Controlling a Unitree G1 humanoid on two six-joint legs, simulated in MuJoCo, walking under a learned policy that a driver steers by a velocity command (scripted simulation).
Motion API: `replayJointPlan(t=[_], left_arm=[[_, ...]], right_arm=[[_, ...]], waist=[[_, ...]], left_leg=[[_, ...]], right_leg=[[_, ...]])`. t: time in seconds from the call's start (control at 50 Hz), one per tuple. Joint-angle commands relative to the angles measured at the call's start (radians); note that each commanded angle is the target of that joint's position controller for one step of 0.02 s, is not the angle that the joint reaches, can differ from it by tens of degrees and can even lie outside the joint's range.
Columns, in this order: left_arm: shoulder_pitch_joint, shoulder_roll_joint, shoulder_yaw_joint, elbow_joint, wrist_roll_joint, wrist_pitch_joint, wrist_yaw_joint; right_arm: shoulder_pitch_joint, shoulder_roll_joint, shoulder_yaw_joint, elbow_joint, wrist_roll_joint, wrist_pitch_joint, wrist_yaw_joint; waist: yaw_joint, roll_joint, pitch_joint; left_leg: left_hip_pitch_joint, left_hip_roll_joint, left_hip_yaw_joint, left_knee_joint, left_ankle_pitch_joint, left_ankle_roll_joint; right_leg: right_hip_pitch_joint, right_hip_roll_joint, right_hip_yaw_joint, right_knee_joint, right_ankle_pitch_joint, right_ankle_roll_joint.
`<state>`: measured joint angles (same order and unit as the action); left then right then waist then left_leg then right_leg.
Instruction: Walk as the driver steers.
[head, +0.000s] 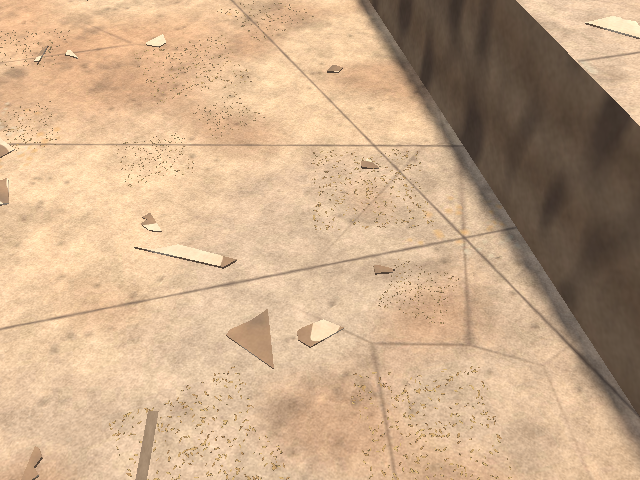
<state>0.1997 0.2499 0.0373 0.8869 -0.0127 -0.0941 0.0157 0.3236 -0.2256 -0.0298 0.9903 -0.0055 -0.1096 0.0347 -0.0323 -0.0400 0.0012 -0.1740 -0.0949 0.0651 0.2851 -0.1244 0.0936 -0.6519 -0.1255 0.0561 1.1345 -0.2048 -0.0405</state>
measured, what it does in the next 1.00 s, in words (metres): walks ahead: right foot, then left foot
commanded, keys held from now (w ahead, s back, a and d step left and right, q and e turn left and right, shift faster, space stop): w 0.24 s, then no key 0.76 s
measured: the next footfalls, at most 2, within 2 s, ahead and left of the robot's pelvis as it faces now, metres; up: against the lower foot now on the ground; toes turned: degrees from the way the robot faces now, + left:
right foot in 0.30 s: +0.34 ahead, -0.17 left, +0.00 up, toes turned -2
left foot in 0.70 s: +0.38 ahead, +0.06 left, +0.00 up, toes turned +1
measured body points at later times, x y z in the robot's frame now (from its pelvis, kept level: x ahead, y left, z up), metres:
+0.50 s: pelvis +0.24 -0.08 +0.00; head +0.28 -0.10 +0.45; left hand +0.34 +0.17 -0.12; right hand +0.31 -0.35 -0.15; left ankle +0.24 +0.08 -0.67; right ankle +0.30 -0.16 -0.74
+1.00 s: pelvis +0.32 -0.06 -0.01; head +0.33 -0.05 +0.44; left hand +0.35 +0.19 -0.16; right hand +0.39 -0.31 -0.15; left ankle +0.34 +0.06 -0.74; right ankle +0.30 -0.16 -0.74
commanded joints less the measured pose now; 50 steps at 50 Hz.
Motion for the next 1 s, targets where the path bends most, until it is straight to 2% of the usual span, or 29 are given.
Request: replayJointPlan(t=[0.02, 0.1, 0.16, 0.2, 0.24, 0.26, 0.28, 0.3, 0.32, 0.34, 0.36, 0.38, 0.4, 0.42, 0.46, 0.5, 0.54, 0.58, 0.64, 0.66, 0.68, 0.7, 0.72, 0.74, 0.76, 0.78, 0.8, 0.88, 1.0], left_arm=[[0.033, 0.043, 0.012, -0.042, 0.012, 0.005, 0.007], [-0.126, 0.029, 0.006, -0.083, 0.004, -0.006, -0.005], [-0.215, 0.032, 0.002, -0.111, -0.007, -0.009, -0.021], [-0.252, 0.041, 0.002, -0.133, -0.01, -0.015, -0.035], [-0.236, 0.061, 0.008, -0.14, -0.01, -0.024, -0.046], [-0.186, 0.079, 0.017, -0.131, -0.005, -0.029, -0.047], [-0.065, 0.112, 0.037, -0.095, 0.004, -0.033, -0.045], [0.105, 0.18, 0.061, -0.051, 0.017, -0.038, -0.04], [0.231, 0.28, 0.081, -0.033, 0.042, -0.03, -0.035], [0.278, 0.233, 0.069, -0.015, 0.032, -0.018, -0.038], [0.202, 0.168, 0.048, -0.029, 0.02, -0.016, -0.041], [0.091, 0.129, 0.033, -0.053, 0.014, -0.014, -0.04], [0.013, 0.099, 0.022, -0.062, 0.013, -0.014, -0.044], [-0.027, 0.074, 0.015, -0.063, 0.016, -0.016, -0.045], [-0.036, 0.062, 0.01, -0.039, 0.039, -0.019, -0.046], [-0.043, 0.081, 0.011, -0.021, 0.047, -0.019, -0.036], [-0.048, 0.097, 0.013, -0.009, 0.04, -0.01, -0.023], [-0.023, 0.117, 0.016, 0.012, 0.033, 0.002, -0.015], [-0.013, 0.107, 0.013, 0.036, 0.027, 0.019, -0.01], [-0.023, 0.098, 0.01, 0.04, 0.02, 0.024, -0.009], [-0.017, 0.085, 0.006, 0.047, 0.009, 0.028, -0.008], [0.018, 0.066, 0.0, 0.061, 0.008, 0.03, -0.008], [0.057, 0.053, -0.003, 0.068, 0.022, 0.029, -0.009], [0.142, 0.045, 0.001, 0.085, 0.028, 0.03, -0.009], [0.111, 0.04, -0.002, 0.088, 0.03, 0.04, 0.0], [0.072, 0.051, 0.001, 0.083, 0.026, 0.051, 0.007], [0.058, 0.052, 0.003, 0.085, 0.022, 0.061, 0.013], [0.059, 0.051, 0.005, 0.101, 0.022, 0.069, 0.015], [0.069, 0.035, 0.006, 0.131, 0.017, 0.075, 0.015]], right_arm=[[-0.04, -0.133, -0.021, -0.056, 0.002, -0.017, -0.02], [0.04, -0.16, -0.026, -0.039, 0.017, -0.004, -0.034], [0.095, -0.168, -0.028, -0.016, 0.025, 0.006, -0.035], [0.115, -0.169, -0.031, -0.005, 0.026, 0.017, -0.036], [0.108, -0.181, -0.037, -0.002, 0.026, 0.027, -0.039], [0.087, -0.185, -0.038, -0.005, 0.024, 0.034, -0.04], [0.069, -0.174, -0.033, -0.01, 0.019, 0.042, -0.042], [0.071, -0.142, -0.019, -0.027, 0.006, 0.042, -0.044], [0.165, -0.044, 0.014, -0.039, -0.008, 0.025, -0.04], [0.22, -0.043, 0.018, -0.011, 0.005, 0.003, -0.033], [0.163, -0.145, -0.011, -0.016, 0.031, -0.003, -0.032], [0.081, -0.149, -0.013, -0.04, 0.038, 0.001, -0.037], [0.037, -0.136, -0.016, -0.046, 0.026, 0.014, -0.046], [0.031, -0.127, -0.023, -0.048, 0.017, 0.031, -0.054], [0.079, -0.064, -0.015, -0.03, 0.009, 0.059, -0.058], [0.063, -0.049, -0.013, -0.039, 0.007, 0.067, -0.065], [0.004, -0.05, -0.01, -0.053, 0.002, 0.073, -0.069], [-0.043, -0.064, -0.014, -0.06, 0.002, 0.085, -0.07], [-0.089, -0.081, -0.021, -0.064, 0.003, 0.099, -0.072], [-0.089, -0.08, -0.024, -0.06, 0.0, 0.099, -0.073], [-0.085, -0.082, -0.026, -0.052, -0.007, 0.098, -0.074], [-0.083, -0.1, -0.031, -0.049, -0.016, 0.097, -0.076], [-0.077, -0.136, -0.037, -0.049, -0.016, 0.097, -0.08], [-0.115, -0.181, -0.049, -0.044, 0.001, 0.1, -0.083], [-0.129, -0.121, -0.042, -0.036, 0.011, 0.1, -0.077], [-0.141, -0.085, -0.034, -0.032, 0.008, 0.097, -0.073], [-0.151, -0.08, -0.032, -0.029, 0.002, 0.093, -0.071], [-0.133, -0.085, -0.036, 0.002, 0.007, 0.079, -0.072], [-0.137, -0.083, -0.036, 0.03, 0.01, 0.087, -0.076]], waist=[[0.047, 0.075, 0.054], [-0.011, 0.078, 0.054], [-0.046, 0.088, 0.071], [-0.05, 0.094, 0.082], [-0.027, 0.106, 0.071], [0.009, 0.117, 0.05], [0.071, 0.111, -0.023], [0.131, 0.073, -0.161], [0.125, -0.143, -0.321], [0.126, -0.23, -0.444], [0.112, -0.131, -0.333], [0.078, -0.074, -0.222], [0.048, -0.007, -0.148], [0.016, -0.014, -0.113], [-0.022, -0.035, -0.108], [-0.037, -0.053, -0.105], [-0.025, -0.06, -0.116], [-0.004, -0.061, -0.122], [0.01, -0.055, -0.082], [0.0, -0.047, -0.068], [-0.007, -0.031, -0.058], [-0.001, 0.001, -0.048], [0.031, 0.06, -0.047], [0.1, 0.175, -0.032], [0.072, 0.183, -0.017], [0.058, 0.156, 0.009], [0.054, 0.136, 0.013], [0.043, 0.107, -0.024], [0.037, 0.062, -0.028]], left_leg=[[-0.096, 0.284, -0.217, -0.204, 0.066, 0.172], [-0.012, 0.267, -0.166, -0.186, 0.083, 0.126], [0.073, 0.293, -0.167, -0.155, 0.059, 0.12], [0.144, 0.325, -0.18, -0.116, 0.059, 0.112], [0.19, 0.35, -0.194, -0.064, 0.103, 0.097], [0.195, 0.339, -0.183, 0.006, 0.252, 0.079], [0.19, 0.286, -0.143, 0.162, 0.459, 0.05], [0.08, 0.22, -0.092, 0.397, 0.443, 0.007], [-0.319, 0.07, -0.017, 0.799, 0.038, -0.077], [-0.444, 0.0, -0.155, 1.002, -0.497, -0.096], [-0.484, 0.061, -0.218, 1.077, -0.469, -0.084], [-0.497, 0.116, -0.173, 1.042, -0.399, -0.082], [-0.468, 0.157, -0.142, 0.969, -0.338, -0.09], [-0.408, 0.187, -0.134, 0.895, -0.291, -0.092], [-0.272, 0.182, -0.116, 0.806, -0.208, -0.105], [-0.237, 0.175, -0.108, 0.67, -0.156, -0.115], [-0.2, 0.171, -0.101, 0.53, -0.091, -0.117], [-0.17, 0.165, -0.097, 0.452, -0.046, -0.12], [-0.132, 0.165, -0.101, 0.351, -0.052, -0.107], [-0.099, 0.16, -0.091, 0.283, -0.032, -0.096], [-0.051, 0.152, -0.082, 0.197, 0.017, -0.081], [-0.005, 0.178, -0.11, 0.142, 0.109, -0.067], [0.044, 0.229, -0.155, 0.145, 0.229, -0.046], [0.045, 0.246, -0.175, 0.161, 0.195, -0.008], [-0.045, 0.219, -0.169, 0.13, 0.03, -0.011], [-0.087, 0.198, -0.161, 0.116, -0.025, -0.029], [-0.094, 0.186, -0.148, 0.117, -0.003, -0.044], [-0.03, 0.171, -0.127, 0.161, 0.135, -0.048], [-0.004, 0.16, -0.116, 0.182, 0.183, -0.04]], right_leg=[[-0.029, -0.043, 0.004, -0.144, 0.155, 0.027], [0.0, 0.002, -0.034, -0.426, 0.305, 0.035], [0.007, 0.023, -0.047, -0.527, 0.286, 0.036], [-0.002, 0.031, -0.044, -0.576, 0.225, 0.018], [0.047, 0.046, -0.05, -0.618, 0.146, -0.01], [0.128, 0.072, -0.068, -0.647, 0.127, -0.026], [0.288, 0.112, -0.098, -0.681, 0.151, -0.05], [0.554, 0.041, -0.036, -0.642, 0.354, -0.096], [0.98, -0.221, 0.306, -0.611, 0.604, -0.248], [1.045, -0.327, 0.564, -0.721, 0.698, -0.334], [0.915, -0.283, 0.43, -0.722, 0.702, -0.283], [0.771, -0.234, 0.276, -0.735, 0.735, -0.24], [0.641, -0.18, 0.183, -0.774, 0.726, -0.21], [0.544, -0.141, 0.124, -0.812, 0.701, -0.185], [0.42, -0.098, 0.04, -0.851, 0.769, -0.187], [0.393, -0.08, -0.013, -0.858, 0.829, -0.195], [0.394, -0.069, -0.042, -0.856, 0.795, -0.186], [0.405, -0.078, -0.029, -0.866, 0.679, -0.184], [0.386, -0.09, 0.015, -0.878, 0.394, -0.182], [0.374, -0.079, 0.02, -0.865, 0.295, -0.17], [0.365, -0.05, 0.021, -0.844, 0.178, -0.142], [0.353, -0.016, 0.022, -0.822, 0.074, -0.102], [0.321, 0.037, 0.001, -0.779, -0.035, -0.063], [0.286, 0.11, -0.05, -0.782, -0.107, -0.034], [0.356, 0.126, -0.088, -0.775, -0.092, -0.012], [0.378, 0.123, -0.091, -0.767, -0.07, -0.005], [0.388, 0.115, -0.087, -0.76, -0.052, -0.006], [0.416, 0.101, -0.077, -0.744, 0.044, -0.008], [0.437, 0.097, -0.081, -0.726, 0.1, 0.001]])
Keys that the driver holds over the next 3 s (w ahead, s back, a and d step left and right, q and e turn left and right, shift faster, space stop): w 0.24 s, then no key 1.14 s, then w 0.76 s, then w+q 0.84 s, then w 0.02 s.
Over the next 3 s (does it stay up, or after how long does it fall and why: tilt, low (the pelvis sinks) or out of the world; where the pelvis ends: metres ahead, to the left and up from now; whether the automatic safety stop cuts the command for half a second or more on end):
stays up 1.05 0.09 0.00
